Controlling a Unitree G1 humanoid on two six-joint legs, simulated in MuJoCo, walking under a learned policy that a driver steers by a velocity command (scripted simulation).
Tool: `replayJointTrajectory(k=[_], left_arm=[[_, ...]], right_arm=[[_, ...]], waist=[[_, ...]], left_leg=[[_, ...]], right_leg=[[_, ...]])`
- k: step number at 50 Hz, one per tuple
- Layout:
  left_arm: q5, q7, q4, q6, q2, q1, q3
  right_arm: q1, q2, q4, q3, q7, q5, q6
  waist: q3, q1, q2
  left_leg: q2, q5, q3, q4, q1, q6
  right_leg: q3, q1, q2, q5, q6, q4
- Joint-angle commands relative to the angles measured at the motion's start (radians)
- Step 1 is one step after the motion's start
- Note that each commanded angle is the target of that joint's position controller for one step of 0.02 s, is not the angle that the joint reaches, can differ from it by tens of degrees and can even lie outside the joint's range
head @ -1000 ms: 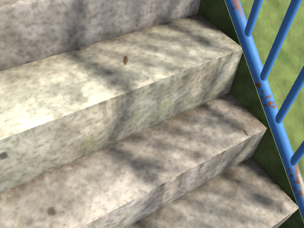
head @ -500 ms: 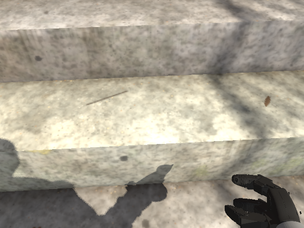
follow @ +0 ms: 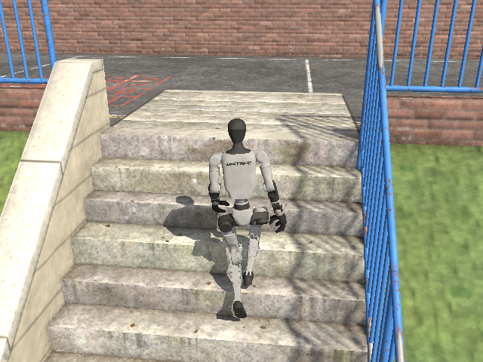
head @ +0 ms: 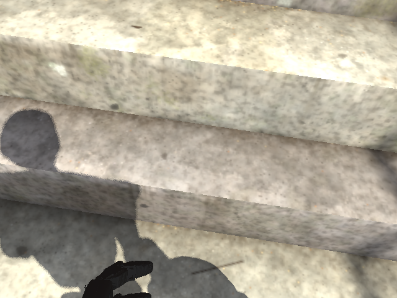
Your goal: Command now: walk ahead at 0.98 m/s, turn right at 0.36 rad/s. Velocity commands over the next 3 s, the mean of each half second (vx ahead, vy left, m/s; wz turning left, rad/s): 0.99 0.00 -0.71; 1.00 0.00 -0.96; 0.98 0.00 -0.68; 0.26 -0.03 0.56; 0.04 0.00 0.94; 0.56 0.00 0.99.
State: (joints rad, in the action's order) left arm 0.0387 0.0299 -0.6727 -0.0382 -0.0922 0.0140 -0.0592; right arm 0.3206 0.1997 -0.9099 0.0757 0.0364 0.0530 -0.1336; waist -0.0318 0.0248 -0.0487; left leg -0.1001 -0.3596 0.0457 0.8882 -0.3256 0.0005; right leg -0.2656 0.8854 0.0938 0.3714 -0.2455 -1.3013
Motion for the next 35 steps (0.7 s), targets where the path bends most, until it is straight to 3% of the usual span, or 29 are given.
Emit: replayJointTrajectory(k=[1,2,3,4,5,6,7,9,10,11,12,13,14,15,16,17,18,19,20,21,22,23,25,27,28,30,31,33,35], left_arm=[[-0.001,0.027,-0.184,0.006,-0.158,-0.353,0.138],[-0.051,0.039,-0.273,-0.015,-0.140,-0.380,0.131],[-0.080,0.016,-0.311,-0.044,-0.053,-0.426,0.103],[-0.102,0.014,-0.268,-0.058,-0.069,-0.323,0.114],[-0.091,-0.004,-0.242,-0.071,-0.115,-0.248,0.119],[-0.077,-0.014,-0.230,-0.085,-0.145,-0.178,0.118],[-0.078,-0.023,-0.250,-0.100,-0.148,-0.207,0.116],[-0.057,-0.030,-0.303,-0.126,-0.174,-0.341,0.114],[-0.050,-0.025,-0.312,-0.130,-0.187,-0.379,0.118],[-0.037,-0.019,-0.294,-0.121,-0.194,-0.379,0.121],[-0.047,-0.012,-0.277,-0.112,-0.246,-0.391,0.144],[-0.018,0.008,-0.215,-0.092,-0.302,-0.348,0.164],[-0.007,0.002,-0.221,-0.098,-0.278,-0.400,0.159],[-0.014,-0.017,-0.198,-0.126,-0.356,-0.413,0.186],[-0.031,-0.041,-0.168,-0.139,-0.446,-0.317,0.230],[-0.031,-0.079,-0.112,-0.165,-0.366,-0.210,0.223],[-0.083,-0.106,0.016,-0.158,-0.178,-0.093,0.195],[-0.137,-0.099,0.094,-0.157,-0.043,-0.031,0.166],[-0.145,-0.094,0.117,-0.140,0.027,-0.026,0.137],[-0.139,-0.088,0.116,-0.117,0.052,-0.068,0.108],[-0.114,-0.073,0.110,-0.090,0.048,-0.096,0.097],[-0.094,-0.071,0.101,-0.064,0.041,-0.150,0.089],[-0.067,-0.048,0.096,-0.020,0.031,-0.158,0.075],[-0.042,-0.033,0.122,0.002,-0.062,-0.078,0.096],[-0.036,-0.026,0.098,0.023,-0.083,-0.080,0.117],[-0.055,-0.019,0.122,0.033,-0.081,-0.021,0.122],[-0.056,-0.014,0.125,0.031,-0.055,0.060,0.112],[-0.060,0.001,0.202,0.033,-0.036,0.220,0.092],[-0.050,-0.001,0.259,0.063,-0.027,0.320,0.073]], right_arm=[[-0.440,-0.050,0.333,-0.042,-0.016,-0.126,-0.072],[-0.456,-0.198,0.432,-0.094,-0.012,-0.119,-0.069],[-0.320,-0.218,0.445,-0.122,-0.016,-0.130,-0.072],[-0.295,-0.211,0.493,-0.134,-0.027,-0.135,-0.039],[-0.298,-0.170,0.488,-0.143,-0.021,-0.140,-0.005],[-0.359,-0.138,0.516,-0.141,-0.018,-0.118,0.017],[-0.423,-0.116,0.522,-0.135,0.000,-0.079,0.039],[-0.566,-0.130,0.606,-0.144,0.026,-0.056,0.063],[-0.589,-0.131,0.619,-0.150,0.027,-0.053,0.063],[-0.609,-0.144,0.650,-0.169,0.023,-0.075,0.057],[-0.639,-0.137,0.677,-0.164,0.008,-0.089,0.062],[-0.669,-0.184,0.691,-0.198,-0.015,-0.063,0.064],[-0.523,-0.104,0.593,-0.152,-0.002,-0.030,0.065],[-0.263,-0.047,0.524,-0.102,0.009,-0.033,0.071],[0.006,0.070,0.475,-0.042,0.004,-0.043,0.081],[0.187,0.235,0.407,0.017,0.002,-0.084,0.068],[0.127,0.303,0.364,0.041,0.022,-0.079,0.079],[-0.126,0.223,0.399,0.026,0.024,-0.061,0.080],[-0.284,0.134,0.339,-0.002,0.021,-0.055,0.077],[-0.287,0.020,0.232,-0.031,0.010,-0.061,0.069],[-0.245,-0.082,0.129,-0.054,-0.003,-0.081,0.059],[-0.222,-0.126,0.061,-0.063,-0.013,-0.101,0.045],[-0.188,-0.115,0.003,-0.055,-0.041,-0.093,0.005],[-0.209,-0.021,0.011,-0.034,-0.037,-0.095,-0.024],[-0.181,0.019,0.002,-0.027,-0.024,-0.098,-0.027],[-0.060,0.070,-0.035,-0.013,-0.026,-0.100,-0.051],[0.050,0.072,-0.068,-0.012,-0.025,-0.102,-0.048],[0.167,0.075,-0.093,-0.011,-0.031,-0.117,-0.037],[0.275,0.050,-0.139,-0.023,-0.017,-0.104,-0.024]], waist=[[0.323,0.200,0.265],[0.186,0.093,0.200],[0.126,-0.022,-0.050],[0.078,-0.121,-0.121],[0.026,-0.150,-0.148],[-0.078,-0.171,-0.128],[-0.119,-0.138,-0.075],[-0.168,-0.074,-0.027],[-0.166,-0.051,-0.015],[-0.139,-0.053,-0.040],[-0.057,-0.015,-0.017],[0.116,-0.013,0.000],[0.216,-0.022,0.008],[0.396,-0.126,0.106],[0.574,-0.290,0.182],[0.626,-0.349,-0.098],[0.526,-0.306,-0.404],[0.370,-0.179,-0.213],[0.228,-0.058,-0.133],[0.046,0.018,-0.072],[0.003,0.058,-0.034],[0.016,0.096,-0.037],[-0.038,0.130,0.015],[-0.073,0.126,0.072],[-0.018,0.101,0.029],[-0.029,0.080,0.070],[-0.039,0.024,0.094],[-0.073,-0.006,0.117],[-0.058,-0.042,0.027]], left_leg=[[-0.073,0.609,0.120,1.458,-0.695,0.010],[-0.014,0.752,0.253,1.583,-0.910,0.066],[0.005,0.717,0.251,1.559,-1.039,0.139],[0.093,0.658,0.211,1.555,-1.038,0.141],[0.123,0.688,0.130,1.526,-0.974,0.119],[0.156,0.694,0.086,1.391,-0.933,0.094],[0.138,0.710,0.001,1.547,-0.935,0.081],[0.223,0.794,0.013,1.557,-1.122,0.070],[0.254,0.799,0.016,1.436,-1.131,0.076],[0.283,0.745,0.011,1.126,-0.956,0.088],[0.267,0.743,-0.041,0.958,-0.806,0.100],[0.231,0.853,-0.128,0.582,-0.229,0.140],[0.103,0.948,-0.274,0.518,0.053,0.113],[0.058,1.019,-0.202,0.509,0.185,0.113],[0.085,1.053,-0.083,0.356,0.197,0.117],[0.269,1.426,0.356,0.015,0.282,0.136],[0.449,1.826,1.011,-0.535,0.289,0.138],[0.527,1.800,1.118,-0.640,0.159,0.088],[0.517,1.650,0.903,-0.502,-0.008,0.109],[0.496,1.450,0.607,-0.378,-0.161,0.106],[0.467,1.236,0.370,-0.333,-0.227,0.069],[0.439,1.068,0.220,-0.368,-0.222,0.054],[0.408,0.811,0.014,-0.492,-0.235,0.008],[0.414,0.633,-0.121,-0.601,-0.255,0.018],[0.410,0.573,-0.149,-0.614,-0.143,0.056],[0.377,0.493,-0.233,-0.630,0.110,0.048],[0.389,0.445,-0.236,-0.647,0.258,0.067],[0.364,0.408,-0.315,-0.712,0.411,0.029],[0.358,0.133,-0.347,-0.776,0.471,0.011]], right_leg=[[0.422,-0.859,-0.105,-0.109,-0.114,0.502],[0.518,-0.846,-0.163,-0.131,-0.067,0.608],[0.574,-0.879,-0.205,-0.283,-0.017,0.747],[0.719,-0.712,-0.330,-0.087,-0.029,0.932],[0.735,-0.487,-0.319,0.077,-0.021,1.030],[0.657,-0.293,-0.274,0.136,-0.005,1.092],[0.630,-0.170,-0.271,0.156,-0.068,1.148],[0.647,-0.271,-0.273,0.230,-0.063,1.174],[0.622,-0.319,-0.253,0.238,-0.047,1.175],[0.564,-0.252,-0.202,0.143,-0.026,1.199],[0.534,-0.278,-0.183,0.020,-0.036,1.255],[0.474,-0.099,-0.210,-0.171,-0.045,1.445],[0.445,-0.155,-0.175,-0.783,-0.091,1.328],[0.469,-0.383,-0.224,-1.573,-0.070,1.017],[0.465,-0.600,-0.247,-1.780,-0.027,0.662],[0.427,-0.457,-0.121,-1.407,0.036,0.219],[0.498,-0.002,0.063,-0.409,0.064,-0.266],[0.606,0.200,0.016,-0.414,0.087,-0.684],[0.512,0.267,-0.024,-0.537,0.077,-0.799],[0.463,0.320,-0.058,-0.560,0.065,-0.813],[0.453,0.329,-0.064,-0.527,0.057,-0.864],[0.441,0.319,-0.060,-0.471,0.058,-0.914],[0.429,0.330,-0.074,-0.430,0.079,-0.862],[0.408,0.237,-0.070,-0.415,0.099,-0.673],[0.358,0.267,-0.025,-0.425,0.090,-0.839],[0.348,0.424,-0.044,-0.293,0.046,-0.806],[0.319,0.560,-0.035,-0.178,0.025,-0.906],[0.252,0.650,-0.057,0.001,0.016,-0.717],[0.153,0.636,-0.069,0.028,0.010,-0.655]])
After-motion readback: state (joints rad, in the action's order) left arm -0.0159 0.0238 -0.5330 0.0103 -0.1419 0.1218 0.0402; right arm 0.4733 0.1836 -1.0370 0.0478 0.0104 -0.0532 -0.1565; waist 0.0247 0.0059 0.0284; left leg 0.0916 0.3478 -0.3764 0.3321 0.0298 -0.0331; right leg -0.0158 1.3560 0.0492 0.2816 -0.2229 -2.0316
